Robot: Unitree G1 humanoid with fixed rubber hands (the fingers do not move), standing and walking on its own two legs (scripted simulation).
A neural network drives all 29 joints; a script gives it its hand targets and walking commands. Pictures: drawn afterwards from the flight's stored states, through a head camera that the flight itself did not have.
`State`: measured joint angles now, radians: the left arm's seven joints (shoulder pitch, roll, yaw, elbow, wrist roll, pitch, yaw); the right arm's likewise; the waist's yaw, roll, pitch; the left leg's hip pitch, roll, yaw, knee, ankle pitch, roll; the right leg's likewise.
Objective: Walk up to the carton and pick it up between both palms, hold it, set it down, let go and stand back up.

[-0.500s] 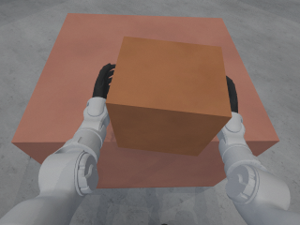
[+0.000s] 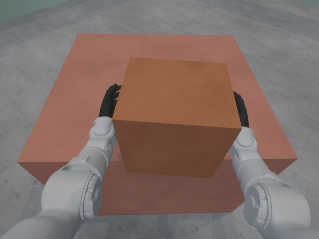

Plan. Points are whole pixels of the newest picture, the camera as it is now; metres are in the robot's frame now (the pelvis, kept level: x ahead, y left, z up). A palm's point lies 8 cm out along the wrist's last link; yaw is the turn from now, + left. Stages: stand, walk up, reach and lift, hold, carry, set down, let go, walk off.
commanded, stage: reach and lift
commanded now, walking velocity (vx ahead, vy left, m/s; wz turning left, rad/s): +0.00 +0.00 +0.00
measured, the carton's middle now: (172, 121) +0.43 -0.04 +0.04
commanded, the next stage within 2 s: none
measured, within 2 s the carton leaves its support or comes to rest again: leaves its support in 0.10 s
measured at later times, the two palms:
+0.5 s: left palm (84, 80) +0.42 +0.16 +0.20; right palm (247, 89) +0.39 -0.18 +0.20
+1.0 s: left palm (77, 86) +0.39 +0.17 +0.20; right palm (248, 92) +0.38 -0.18 +0.20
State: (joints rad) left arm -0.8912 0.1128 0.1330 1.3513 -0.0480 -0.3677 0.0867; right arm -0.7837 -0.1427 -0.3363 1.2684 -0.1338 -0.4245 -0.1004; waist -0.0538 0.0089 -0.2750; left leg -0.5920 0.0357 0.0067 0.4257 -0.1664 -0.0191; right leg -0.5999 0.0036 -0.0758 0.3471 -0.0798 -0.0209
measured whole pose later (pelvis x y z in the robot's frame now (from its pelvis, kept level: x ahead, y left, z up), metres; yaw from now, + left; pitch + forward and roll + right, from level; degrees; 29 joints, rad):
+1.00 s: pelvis -0.01 +0.01 +0.01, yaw +1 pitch -1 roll -1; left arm -0.78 0.10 0.20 0.59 0.05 0.42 0.08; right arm -0.76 -0.14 -0.20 0.79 0.13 0.18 -0.10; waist -0.07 -0.05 -0.11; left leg -0.18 0.02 0.00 0.37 -0.18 -0.01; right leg -0.18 0.00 -0.08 0.28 -0.09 -0.01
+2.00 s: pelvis +0.00 +0.01 +0.01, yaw +1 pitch -5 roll -1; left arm -0.69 0.07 0.30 0.23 0.16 0.75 0.01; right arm -0.76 -0.13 -0.10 0.58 0.21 0.44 -0.15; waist -0.09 -0.03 -0.07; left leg -0.06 0.02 0.00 0.35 -0.20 -0.01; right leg -0.06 0.00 -0.08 0.27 -0.11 0.00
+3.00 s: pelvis -0.01 +0.00 +0.01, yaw +1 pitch -4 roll -1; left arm -0.82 0.13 0.33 0.30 0.15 0.87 -0.02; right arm -0.92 -0.16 -0.09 0.63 0.23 0.61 -0.18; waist -0.06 -0.02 -0.14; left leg -0.11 0.03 -0.01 0.36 -0.18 -0.01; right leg -0.11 0.00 -0.09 0.28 -0.10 -0.02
